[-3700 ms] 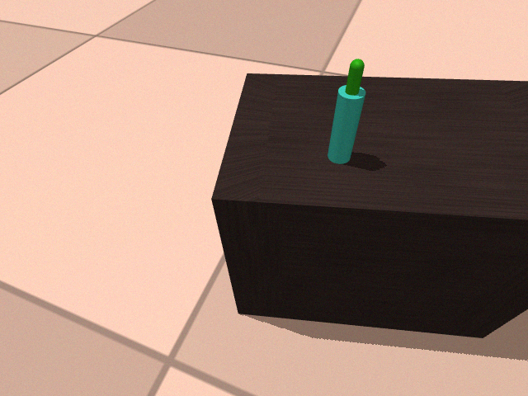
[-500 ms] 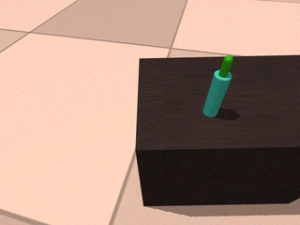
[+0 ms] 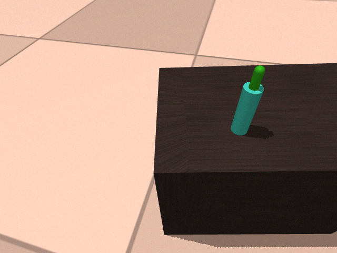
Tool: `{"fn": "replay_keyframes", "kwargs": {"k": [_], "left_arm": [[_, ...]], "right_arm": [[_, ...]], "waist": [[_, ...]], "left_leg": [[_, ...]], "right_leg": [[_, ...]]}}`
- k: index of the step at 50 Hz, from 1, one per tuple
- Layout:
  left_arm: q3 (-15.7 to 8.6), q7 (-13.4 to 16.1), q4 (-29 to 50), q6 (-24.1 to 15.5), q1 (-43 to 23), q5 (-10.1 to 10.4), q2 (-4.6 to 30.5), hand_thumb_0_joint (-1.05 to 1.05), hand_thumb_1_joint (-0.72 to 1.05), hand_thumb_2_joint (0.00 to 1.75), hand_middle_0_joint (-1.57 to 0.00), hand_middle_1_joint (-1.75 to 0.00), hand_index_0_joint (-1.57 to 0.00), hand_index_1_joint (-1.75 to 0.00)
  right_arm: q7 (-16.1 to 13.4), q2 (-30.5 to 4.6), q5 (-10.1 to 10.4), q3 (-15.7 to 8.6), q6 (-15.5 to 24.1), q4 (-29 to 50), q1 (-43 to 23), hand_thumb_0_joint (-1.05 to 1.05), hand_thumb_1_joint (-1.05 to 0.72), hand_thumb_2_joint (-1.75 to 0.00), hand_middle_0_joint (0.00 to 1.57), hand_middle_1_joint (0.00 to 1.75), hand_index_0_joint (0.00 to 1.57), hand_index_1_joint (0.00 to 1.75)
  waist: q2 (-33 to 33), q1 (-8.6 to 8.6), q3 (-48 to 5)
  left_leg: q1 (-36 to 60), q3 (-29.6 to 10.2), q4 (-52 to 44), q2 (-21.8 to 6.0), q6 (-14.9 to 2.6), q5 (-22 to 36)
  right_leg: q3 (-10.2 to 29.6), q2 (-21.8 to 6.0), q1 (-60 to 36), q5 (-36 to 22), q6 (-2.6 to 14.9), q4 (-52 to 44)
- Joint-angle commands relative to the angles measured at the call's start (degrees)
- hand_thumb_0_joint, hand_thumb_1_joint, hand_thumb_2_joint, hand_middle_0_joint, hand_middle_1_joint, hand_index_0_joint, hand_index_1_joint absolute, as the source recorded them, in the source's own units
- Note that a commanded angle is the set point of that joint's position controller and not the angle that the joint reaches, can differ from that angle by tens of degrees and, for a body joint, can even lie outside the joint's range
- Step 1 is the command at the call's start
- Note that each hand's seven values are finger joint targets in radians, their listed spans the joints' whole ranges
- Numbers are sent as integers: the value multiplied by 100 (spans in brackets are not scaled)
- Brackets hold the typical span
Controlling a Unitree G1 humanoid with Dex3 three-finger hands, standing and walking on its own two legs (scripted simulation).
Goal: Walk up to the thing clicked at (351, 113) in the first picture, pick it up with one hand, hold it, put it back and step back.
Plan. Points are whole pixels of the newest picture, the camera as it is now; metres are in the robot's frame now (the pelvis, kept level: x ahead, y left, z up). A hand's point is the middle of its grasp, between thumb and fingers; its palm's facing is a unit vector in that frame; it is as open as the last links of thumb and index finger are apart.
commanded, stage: stand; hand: right
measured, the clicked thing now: (248, 102) +0.53 -0.22 +0.05
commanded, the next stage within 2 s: none
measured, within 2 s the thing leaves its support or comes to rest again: neither
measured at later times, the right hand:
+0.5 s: hand out of the picture +0.07 -0.26 -0.16, palm faces -0.02 +0.94 -0.34, open 7.4 cm
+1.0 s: hand out of the picture +0.07 -0.26 -0.16, palm faces -0.02 +0.94 -0.34, open 7.4 cm
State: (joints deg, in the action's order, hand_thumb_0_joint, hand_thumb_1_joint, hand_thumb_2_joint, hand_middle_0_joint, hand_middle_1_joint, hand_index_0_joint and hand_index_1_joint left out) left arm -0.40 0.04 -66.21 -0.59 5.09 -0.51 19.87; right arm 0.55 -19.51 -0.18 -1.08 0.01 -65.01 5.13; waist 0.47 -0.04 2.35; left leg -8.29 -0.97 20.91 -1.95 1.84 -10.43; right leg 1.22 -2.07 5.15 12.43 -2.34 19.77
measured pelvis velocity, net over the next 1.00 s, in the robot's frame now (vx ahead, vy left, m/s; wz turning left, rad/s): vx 0.00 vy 0.00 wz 0.00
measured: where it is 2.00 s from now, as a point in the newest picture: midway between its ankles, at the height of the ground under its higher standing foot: outside the picture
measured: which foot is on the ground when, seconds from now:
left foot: down 0.00-1.00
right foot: down 0.00-1.00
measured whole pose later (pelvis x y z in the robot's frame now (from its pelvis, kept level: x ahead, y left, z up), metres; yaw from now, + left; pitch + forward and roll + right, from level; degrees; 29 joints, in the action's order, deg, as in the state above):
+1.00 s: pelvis +0.00 +0.00 +0.00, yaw +0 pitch -2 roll +0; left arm 0.1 -0.2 -64.4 -0.2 7.0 -0.4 20.6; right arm 0.6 -20.1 -0.3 -0.2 0.4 -64.4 6.0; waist 0.0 -0.1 2.8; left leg -8.7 -1.1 20.0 -2.2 2.1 -9.6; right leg 1.1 -1.9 5.7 11.9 -2.1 19.4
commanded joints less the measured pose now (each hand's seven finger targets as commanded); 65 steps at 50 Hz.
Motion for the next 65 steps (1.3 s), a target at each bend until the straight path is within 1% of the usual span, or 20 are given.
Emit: {"fn": "replay_keyframes", "kwargs": {"k": [1,4,15,21,25,28,31,33,39,40,44,46,48,52,55,58,60,61,63,65], "left_arm": [[-256,72,347,-144,-137,4,1289,0,90,90,-20,-30,-20,-30],[-252,69,390,-146,-152,15,1252,0,90,90,-20,-30,-20,-30],[-239,32,424,-101,-135,-13,1291,0,90,90,-20,-30,-20,-30],[-230,22,446,-121,-94,-6,1325,0,90,90,-20,-30,-20,-30],[-227,27,461,-113,-97,-1,1290,0,90,90,-20,-30,-20,-30],[-225,28,468,-123,-21,-3,1303,0,90,90,-20,-30,-20,-30],[-222,35,478,-113,-18,3,1297,0,90,90,-20,-30,-20,-30],[-219,35,479,-112,3,-2,1307,0,90,90,-20,-30,-20,-30],[-211,27,475,-95,56,-5,1288,0,90,90,-20,-30,-20,-30],[-207,33,481,-96,46,-11,1290,0,90,90,-20,-30,-20,-30],[-213,39,489,-108,17,4,1317,0,90,90,-20,-30,-20,-30],[-212,33,513,-103,26,-2,1299,0,90,90,-20,-30,-20,-30],[-209,30,491,-97,80,1,1285,0,90,90,-20,-30,-20,-30],[-213,43,541,-125,9,-13,1323,0,90,90,-20,-30,-20,-30],[-200,43,522,-125,72,3,1306,0,90,90,-20,-30,-20,-30],[-199,46,538,-118,62,-2,1305,0,90,90,-20,-30,-20,-30],[-199,48,521,-106,63,-4,1306,0,90,90,-20,-30,-20,-30],[-211,45,518,-100,75,-17,1317,0,90,90,-20,-30,-20,-30],[-204,38,515,-89,91,-2,1296,0,90,90,-20,-30,-20,-30],[-197,33,513,-91,113,-11,1278,0,90,90,-20,-30,-20,-30]], "right_arm": [[-74,-1271,-33,-204,167,386,-237,0,-90,-90,20,30,20,30],[-74,-1286,-20,-201,165,412,-274,0,-90,-90,20,30,20,30],[-56,-1304,-20,-166,130,416,-305,0,-90,-90,20,30,20,30],[-48,-1281,-25,-152,146,391,-210,0,-90,-90,20,30,20,30],[-56,-1308,-28,-147,151,380,-178,0,-90,-90,20,30,20,30],[-64,-1312,-26,-143,163,374,-150,0,-90,-90,20,30,20,30],[-68,-1300,-19,-138,163,385,-168,0,-90,-90,20,30,20,30],[-72,-1316,-21,-146,158,372,-161,0,-90,-90,20,30,20,30],[-66,-1316,-27,-134,151,359,-104,0,-90,-90,20,30,20,30],[-62,-1327,-22,-145,149,378,-164,0,-90,-90,20,30,20,30],[-56,-1292,-26,-137,153,370,-76,0,-90,-90,20,30,20,30],[-57,-1305,-31,-138,159,370,-85,0,-90,-90,20,30,20,30],[-54,-1331,-19,-144,154,377,-162,0,-90,-90,20,30,20,30],[-58,-1307,-20,-147,153,403,-136,0,-90,-90,20,30,20,30],[-61,-1316,-15,-146,155,387,-124,0,-90,-90,20,30,20,30],[-65,-1301,-17,-136,153,382,-88,0,-90,-90,20,30,20,30],[-63,-1299,-13,-136,145,367,-101,0,-90,-90,20,30,20,30],[-73,-1319,-30,-146,140,376,-104,0,-90,-90,20,30,20,30],[-65,-1316,-21,-138,136,357,-65,0,-90,-90,20,30,20,30],[-56,-1333,-24,-144,142,361,-77,0,-90,-90,20,30,20,30]], "waist": [[-104,18,-348],[-18,22,-458],[10,21,-270],[-38,44,-407],[5,34,-366],[-16,12,-494],[-9,10,-487],[-50,6,-466],[2,3,-266],[-11,-3,-288],[-43,33,-258],[33,10,-323],[70,-15,-256],[-48,17,-467],[8,15,-439],[38,14,-419],[-2,25,-292],[-35,6,-338],[48,19,-233],[45,6,-163]], "left_leg": [[309,-356,-248,-556,-265,1336],[381,-348,-209,-556,-256,1468],[200,-385,-420,-509,-233,434],[259,-381,-346,-541,-256,680],[161,-377,-354,-522,-272,625],[290,-367,-291,-559,-284,1022],[334,-358,-293,-562,-270,1071],[354,-354,-293,-567,-270,1054],[155,-357,-406,-523,-255,593],[227,-381,-391,-544,-260,704],[174,-373,-402,-513,-254,582],[141,-365,-389,-527,-272,741],[160,-395,-433,-509,-257,486],[312,-368,-281,-547,-282,1012],[331,-365,-300,-543,-261,1047],[260,-340,-292,-535,-268,1019],[200,-364,-361,-517,-253,756],[232,-351,-332,-546,-284,777],[110,-373,-451,-507,-261,431],[70,-388,-471,-510,-261,314]], "right_leg": [[275,-518,125,-1317,262,-249],[261,-505,67,-1413,249,-256],[315,-461,267,-477,282,-448],[357,-525,173,-738,310,-406],[364,-534,140,-784,318,-417],[334,-537,56,-1086,310,-348],[302,-523,97,-1062,314,-315],[300,-524,134,-1028,313,-343],[312,-510,205,-705,303,-399],[286,-500,238,-725,300,-377],[335,-520,238,-637,307,-418],[325,-531,146,-804,313,-384],[309,-496,247,-572,296,-409],[304,-544,123,-1006,306,-359],[290,-533,153,-1018,291,-349],[293,-544,100,-1083,302,-363],[276,-508,181,-772,294,-388],[296,-525,159,-837,311,-369],[291,-497,226,-548,310,-429],[284,-489,272,-464,304,-417]]}}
